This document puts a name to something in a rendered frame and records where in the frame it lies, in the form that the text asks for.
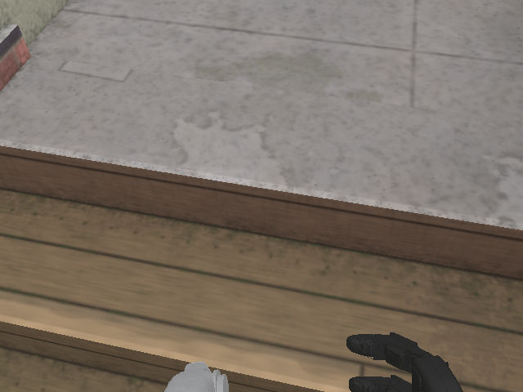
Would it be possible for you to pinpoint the robot left shin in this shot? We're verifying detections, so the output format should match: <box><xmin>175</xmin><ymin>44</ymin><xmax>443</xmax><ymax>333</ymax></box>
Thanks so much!
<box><xmin>168</xmin><ymin>362</ymin><xmax>212</xmax><ymax>383</ymax></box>

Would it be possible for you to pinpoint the left robot thigh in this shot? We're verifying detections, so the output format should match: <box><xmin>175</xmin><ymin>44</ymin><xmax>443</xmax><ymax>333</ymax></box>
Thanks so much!
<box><xmin>164</xmin><ymin>368</ymin><xmax>229</xmax><ymax>392</ymax></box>

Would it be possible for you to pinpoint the right robot hand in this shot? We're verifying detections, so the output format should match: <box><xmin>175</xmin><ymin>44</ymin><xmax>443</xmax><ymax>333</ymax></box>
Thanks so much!
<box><xmin>346</xmin><ymin>332</ymin><xmax>463</xmax><ymax>392</ymax></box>

